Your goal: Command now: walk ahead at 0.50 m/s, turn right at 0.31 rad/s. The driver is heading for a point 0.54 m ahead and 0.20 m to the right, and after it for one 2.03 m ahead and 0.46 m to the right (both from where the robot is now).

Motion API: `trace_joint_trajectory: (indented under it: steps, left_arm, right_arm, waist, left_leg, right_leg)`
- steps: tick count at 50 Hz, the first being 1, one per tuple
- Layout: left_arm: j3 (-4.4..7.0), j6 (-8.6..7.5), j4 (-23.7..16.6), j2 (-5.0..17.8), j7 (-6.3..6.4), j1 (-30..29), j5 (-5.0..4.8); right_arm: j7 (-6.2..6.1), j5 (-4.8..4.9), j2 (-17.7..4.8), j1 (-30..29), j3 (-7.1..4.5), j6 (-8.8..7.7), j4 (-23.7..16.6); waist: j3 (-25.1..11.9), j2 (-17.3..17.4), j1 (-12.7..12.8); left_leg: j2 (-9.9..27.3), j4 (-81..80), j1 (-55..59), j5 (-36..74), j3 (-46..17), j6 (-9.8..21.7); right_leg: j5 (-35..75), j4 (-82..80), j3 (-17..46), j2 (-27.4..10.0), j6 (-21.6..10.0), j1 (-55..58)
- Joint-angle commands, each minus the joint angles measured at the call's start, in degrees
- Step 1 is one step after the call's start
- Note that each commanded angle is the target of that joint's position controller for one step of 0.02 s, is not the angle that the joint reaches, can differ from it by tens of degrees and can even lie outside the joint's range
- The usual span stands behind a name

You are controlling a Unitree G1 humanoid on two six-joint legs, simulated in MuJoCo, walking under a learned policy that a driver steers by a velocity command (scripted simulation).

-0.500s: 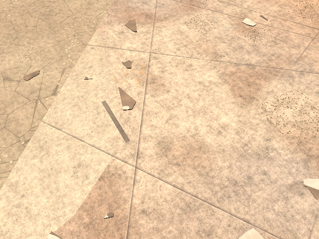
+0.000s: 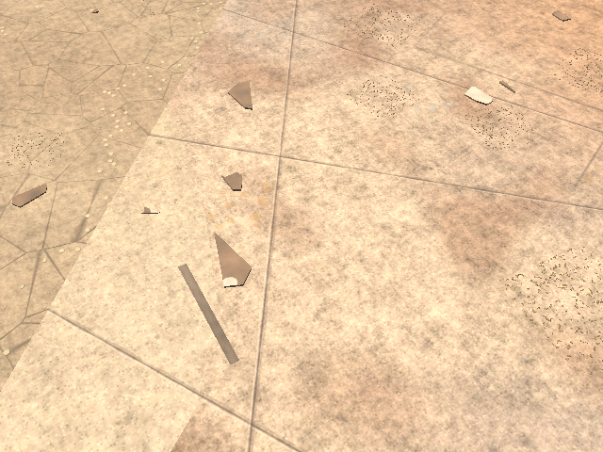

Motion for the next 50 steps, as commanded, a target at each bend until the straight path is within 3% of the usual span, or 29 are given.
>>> trace_joint_trajectory:
  steps: [1, 5, 9, 14, 17, 18, 19, 20, 21, 22, 23, 24, 26, 28, 30, 33, 37, 40, 42, 43, 44, 45, 46, 47, 48, 49, 50]
  left_arm:
    - [1.14, 1.15, -2.13, 2.45, -0.97, 3.03, 0.61]
    - [1.33, 1.6, -5.28, 2.06, -1.59, -5.64, 0.41]
    - [0.42, 1.26, -8.21, 0.83, -2.14, -13.91, 0.3]
    - [0.0, 1.05, -11.53, 1.31, -2.61, -20.97, 0.71]
    - [0.85, 1.08, -10.6, 2.94, -2.1, -15.96, 0.98]
    - [1.54, 0.83, -9.12, 4.12, -1.91, -10.89, 1.05]
    - [2.65, 0.34, -6.46, 6.0, -1.51, -2.65, 1.48]
    - [4.49, 0.21, -4.88, 11.38, -0.6, 5.03, 1.99]
    - [5.78, 0.88, -6.43, 16.38, -0.27, 1.69, 0.64]
    - [5.62, 1.64, -6.36, 15.14, -0.01, 2.1, -0.59]
    - [4.99, 1.59, -5.99, 12.87, 0.45, -0.97, -0.74]
    - [4.26, 1.3, -5.8, 9.87, 0.48, -3.18, -0.72]
    - [3.44, 0.3, -6.32, 7.61, 0.69, -6.44, -1.11]
    - [3.39, -0.89, -5.97, 8.08, 0.45, -5.14, -1.46]
    - [3.72, -1.24, -5.55, 9.54, 0.39, -3.04, -1.39]
    - [3.74, -1.03, -4.96, 9.73, 0.4, 1.01, -1.35]
    - [3.72, -0.27, -4.45, 10.23, 1.05, 4.84, -1.21]
    - [3.63, 0.67, -4.62, 10.21, 1.66, 6.25, -0.61]
    - [3.82, 0.97, -5.81, 10.76, 2.16, 3.56, -0.14]
    - [4.02, 0.75, -6.71, 11.55, 2.21, 1.22, -0.18]
    - [4.12, 0.25, -7.39, 12.03, 1.88, -1.05, -0.84]
    - [3.36, -0.54, -9.13, 9.55, 1.52, -1.1, -1.8]
    - [2.4, -0.45, -8.81, 3.61, 2.01, 9.3, -2.79]
    - [2.97, 0.42, -7.16, 8.28, 2.65, 14.09, -1.72]
    - [3.21, 1.41, -5.23, 9.59, 2.55, 10.51, -0.28]
    - [2.77, 1.87, -5.77, 8.5, 2.02, 5.46, 0.38]
    - [2.21, 2.45, -6.0, 6.68, 1.53, 3.33, 0.22]
  right_arm:
    - [-0.25, 0.65, -4.75, 3.97, -1.19, -2.09, -0.62]
    - [-0.55, 0.46, -4.89, 7.89, -1.31, -2.16, 1.27]
    - [-0.87, 0.43, -5.47, 10.38, -1.16, -2.01, 2.63]
    - [-1.9, 0.03, -7.09, 15.21, -1.37, -1.0, 5.08]
    - [-2.47, -0.22, -9.37, 13.96, -1.92, -0.04, 5.19]
    - [-2.48, -0.28, -10.25, 13.65, -2.21, 0.51, 4.99]
    - [-2.33, -0.04, -10.7, 13.06, -2.36, 0.94, 4.39]
    - [-1.97, 0.03, -8.72, 13.23, -1.9, 0.76, 2.37]
    - [-0.7, 0.9, -4.6, 12.86, -1.43, 0.12, -1.87]
    - [-0.39, 0.05, -9.09, 5.73, -2.15, -0.75, -3.37]
    - [-0.13, 0.83, -7.82, 3.19, -1.78, -1.55, -4.56]
    - [-0.29, 0.89, -7.46, 4.37, -1.73, -1.82, -3.87]
    - [-0.23, -1.04, -6.24, 6.08, -1.53, 0.3, -3.55]
    - [0.17, -1.71, -5.51, 6.08, -1.56, 2.16, -4.1]
    - [0.42, -1.6, -5.19, 2.45, -1.49, 2.85, -5.77]
    - [0.58, -1.34, -5.56, -5.55, -1.42, 3.0, -8.71]
    - [0.51, -0.57, -5.16, -11.26, -0.73, 2.58, -10.97]
    - [0.17, -0.01, -5.8, -13.83, -0.32, 2.08, -12.21]
    - [-0.31, 0.13, -7.53, -9.84, -0.59, 1.51, -11.35]
    - [-0.74, 0.11, -8.92, -5.55, -1.0, 1.14, -10.11]
    - [-1.31, -0.09, -9.91, 0.28, -1.32, 0.33, -8.67]
    - [-1.95, -0.84, -12.68, 7.86, -1.85, -0.58, -7.52]
    - [-1.78, -1.16, -15.58, 8.06, -2.05, -0.15, -8.51]
    - [-1.38, 0.59, -14.72, 8.07, -2.72, 1.01, -8.82]
    - [-1.18, 1.22, -9.25, 3.42, -1.5, 1.4, -9.82]
    - [-0.99, 1.24, -4.74, -0.56, 0.0, 1.53, -9.84]
    - [-0.91, 0.75, -3.12, -1.81, 0.84, 1.5, -9.03]
  waist:
    - [0.28, 5.66, 0.3]
    - [2.27, 5.35, -0.73]
    - [3.43, 5.52, -2.33]
    - [4.22, 5.59, -4.1]
    - [0.14, 7.83, -0.94]
    - [-2.95, 8.0, 1.18]
    - [-7.51, 6.29, 4.98]
    - [-13.41, 0.2, 7.67]
    - [-17.18, -13.18, 3.62]
    - [-13.71, -1.55, 5.76]
    - [-7.04, 0.39, 3.69]
    - [-2.26, 4.62, 0.58]
    - [-1.21, 4.08, -3.0]
    - [-1.85, 2.87, -3.72]
    - [-0.94, 1.71, -3.07]
    - [0.59, -0.01, -0.29]
    - [-0.47, -1.32, 1.94]
    - [-1.58, -2.81, 3.12]
    - [-2.46, -3.67, 0.81]
    - [-3.74, -3.96, -1.3]
    - [-5.62, -2.72, -4.74]
    - [-12.3, 2.0, -7.1]
    - [-19.79, 15.05, -1.67]
    - [-25.99, 15.12, -1.47]
    - [-18.63, 6.97, -0.7]
    - [-11.8, 4.43, -0.75]
    - [-8.8, 5.32, -0.15]
  left_leg:
    - [16.67, -15.25, 4.19, 9.11, -12.5, 5.19]
    - [15.58, -16.14, 6.33, 13.81, -5.77, 4.26]
    - [14.46, -15.07, 7.84, 19.89, 0.01, 2.63]
    - [17.31, -10.29, 17.24, 31.02, 3.6, 1.94]
    - [18.17, 2.1, 20.08, 54.11, 6.48, 1.36]
    - [18.23, 10.75, 19.37, 56.05, 6.95, 1.35]
    - [17.29, 23.28, 13.89, 48.86, 7.84, 0.33]
    - [15.19, 41.03, 0.71, 25.87, 7.88, -1.28]
    - [0.85, 61.92, -24.49, -20.21, 2.42, -4.75]
    - [3.89, 62.26, -31.36, -16.0, -7.91, -4.1]
    - [6.52, 58.49, -31.96, -10.43, -8.29, -3.79]
    - [8.39, 52.36, -28.23, -7.93, -8.08, -4.0]
    - [9.83, 46.07, -21.23, -7.6, -8.46, -5.38]
    - [9.41, 42.9, -20.03, -6.99, -7.44, -6.62]
    - [9.3, 38.47, -22.0, -3.22, -6.62, -7.66]
    - [8.85, 30.21, -26.2, 3.57, -6.33, -8.47]
    - [5.14, 21.68, -24.51, 7.77, -5.63, -7.88]
    - [2.09, 16.16, -21.57, 7.42, -5.92, -6.65]
    - [0.73, 10.41, -14.32, 5.49, -7.63, -5.09]
    - [-0.08, 7.04, -8.18, 5.53, -7.9, -4.03]
    - [0.9, 1.08, 0.32, 12.25, -8.15, -2.84]
    - [11.03, 2.25, 13.98, 29.03, -14.63, -0.26]
    - [29.38, 9.59, 27.25, 66.67, -30.59, 7.44]
    - [31.42, 6.33, 25.31, 60.19, -41.3, 13.67]
    - [26.58, 2.67, 16.95, 46.36, -36.17, 12.48]
    - [21.67, 0.11, 9.87, 38.23, -29.12, 9.89]
    - [18.47, -1.94, 5.9, 35.22, -24.86, 7.97]
  right_leg:
    - [4.41, 0.87, 2.01, -3.1, 0.67, -7.89]
    - [12.73, -3.79, 1.17, -3.85, 1.44, -15.22]
    - [19.86, -16.19, -2.55, -2.79, 1.29, -13.66]
    - [14.9, -25.64, -7.48, -0.71, -1.88, -12.18]
    - [5.74, -27.49, -10.55, 4.42, -5.55, -2.98]
    - [3.66, -29.22, -10.57, 6.42, -7.05, 2.98]
    - [5.18, -34.03, -8.71, 7.35, -9.02, 14.67]
    - [-0.43, -36.3, 6.44, -3.89, -12.51, 28.96]
    - [1.19, -44.66, 40.17, -18.55, -22.05, 43.29]
    - [5.3, -47.53, 37.26, -17.49, -20.92, 40.92]
    - [10.1, -48.21, 29.49, -16.39, -19.07, 33.97]
    - [17.89, -49.36, 24.17, -13.79, -16.27, 25.74]
    - [24.74, -50.51, 16.76, -8.44, -13.46, 17.81]
    - [29.29, -50.91, 14.44, -6.28, -13.32, 15.81]
    - [28.75, -51.81, 13.59, -4.87, -12.57, 14.69]
    - [27.79, -52.0, 14.57, -3.86, -10.58, 16.67]
    - [48.15, -45.05, 13.18, -2.59, -7.04, 20.71]
    - [51.25, -40.49, 15.13, -2.25, -5.48, 23.52]
    - [51.53, -36.14, 17.24, -1.89, -3.66, 22.82]
    - [52.58, -32.62, 18.16, -1.12, -2.38, 21.53]
    - [50.41, -25.52, 17.71, 1.1, -0.99, 19.17]
    - [34.53, -13.36, 15.25, 3.36, 0.48, 13.15]
    - [-20.48, 3.76, 8.05, 12.37, 1.6, 1.78]
    - [-20.16, 11.1, 7.54, 11.75, 1.32, -1.33]
    - [-13.91, 12.25, 9.18, 9.48, 2.03, -1.42]
    - [-11.11, 8.14, 8.78, 8.21, 2.76, -1.38]
    - [-9.8, 3.71, 8.95, 6.73, 3.57, 0.0]
Velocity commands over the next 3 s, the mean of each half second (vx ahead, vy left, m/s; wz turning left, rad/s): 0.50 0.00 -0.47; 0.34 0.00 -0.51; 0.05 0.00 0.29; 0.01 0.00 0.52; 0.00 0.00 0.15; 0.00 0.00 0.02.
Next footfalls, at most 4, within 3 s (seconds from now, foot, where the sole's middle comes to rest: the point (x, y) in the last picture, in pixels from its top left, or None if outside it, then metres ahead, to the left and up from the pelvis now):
0.38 right None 0.33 -0.12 -0.78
0.90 left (358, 385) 0.65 -0.11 -0.78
1.28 right None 0.48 -0.22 -0.78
1.72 left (313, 441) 0.52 0.00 -0.78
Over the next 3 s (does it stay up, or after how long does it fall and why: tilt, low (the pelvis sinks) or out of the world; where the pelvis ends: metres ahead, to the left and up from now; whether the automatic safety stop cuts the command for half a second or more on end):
stays up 0.48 -0.12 0.00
